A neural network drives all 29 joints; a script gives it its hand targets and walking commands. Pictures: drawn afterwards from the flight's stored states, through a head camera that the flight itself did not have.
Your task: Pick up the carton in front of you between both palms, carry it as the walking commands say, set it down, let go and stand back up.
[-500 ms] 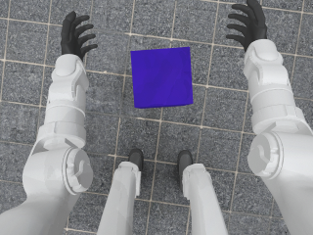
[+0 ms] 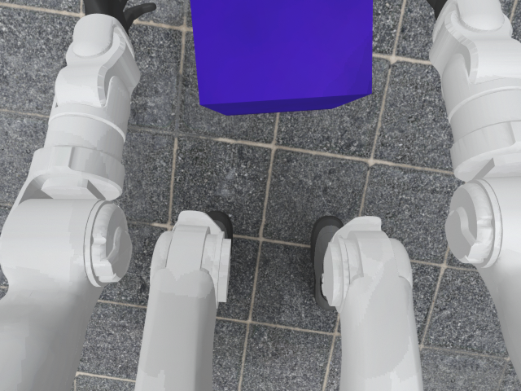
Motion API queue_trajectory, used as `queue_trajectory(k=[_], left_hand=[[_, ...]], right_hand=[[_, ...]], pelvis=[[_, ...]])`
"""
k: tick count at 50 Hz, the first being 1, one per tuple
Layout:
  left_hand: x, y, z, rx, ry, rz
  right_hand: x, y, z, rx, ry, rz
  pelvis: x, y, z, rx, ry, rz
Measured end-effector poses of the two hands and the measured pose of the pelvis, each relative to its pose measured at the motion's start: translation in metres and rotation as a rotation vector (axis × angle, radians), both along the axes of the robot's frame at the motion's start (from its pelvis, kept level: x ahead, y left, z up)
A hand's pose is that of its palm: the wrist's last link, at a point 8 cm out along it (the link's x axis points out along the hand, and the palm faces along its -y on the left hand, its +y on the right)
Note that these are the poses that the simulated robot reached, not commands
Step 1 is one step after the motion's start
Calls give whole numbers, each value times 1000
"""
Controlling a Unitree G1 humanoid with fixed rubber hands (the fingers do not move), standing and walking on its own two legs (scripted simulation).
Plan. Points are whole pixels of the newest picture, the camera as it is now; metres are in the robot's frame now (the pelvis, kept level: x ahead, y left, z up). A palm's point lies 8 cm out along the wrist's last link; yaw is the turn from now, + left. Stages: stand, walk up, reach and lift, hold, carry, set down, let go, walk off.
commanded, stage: reach and lift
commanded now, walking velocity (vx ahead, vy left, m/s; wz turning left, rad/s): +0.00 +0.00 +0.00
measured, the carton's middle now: (278, 40) +0.56 +0.00 -0.30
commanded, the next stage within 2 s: none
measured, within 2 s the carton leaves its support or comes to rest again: leaves its support in 1.08 s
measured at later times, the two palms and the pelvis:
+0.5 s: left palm (150, 35) +0.55 +0.17 -0.23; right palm (416, 15) +0.57 -0.18 -0.23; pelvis +0.00 +0.00 -0.06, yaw +1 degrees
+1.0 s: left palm (165, 31) +0.55 +0.15 -0.22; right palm (396, 15) +0.57 -0.15 -0.22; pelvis +0.00 +0.00 -0.06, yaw +0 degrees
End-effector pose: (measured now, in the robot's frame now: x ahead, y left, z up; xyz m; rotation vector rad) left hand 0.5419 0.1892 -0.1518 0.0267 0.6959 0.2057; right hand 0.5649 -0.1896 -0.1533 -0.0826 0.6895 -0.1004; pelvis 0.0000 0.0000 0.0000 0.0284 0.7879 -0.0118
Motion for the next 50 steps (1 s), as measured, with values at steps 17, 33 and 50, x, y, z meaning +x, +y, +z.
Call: queue_trajectory(k=[17,33,50], left_hand=[[4,-10,-83,-8,49,-25],[-2,-23,-74,-24,31,-30],[6,-41,-71,-64,47,-61]], right_hand=[[2,6,-83,7,38,14],[-2,16,-74,23,27,40],[2,36,-71,55,56,73]], pelvis=[[2,1,-53,1,-132,4],[-3,-2,-55,7,-136,5],[0,-2,-60,0,-163,3]])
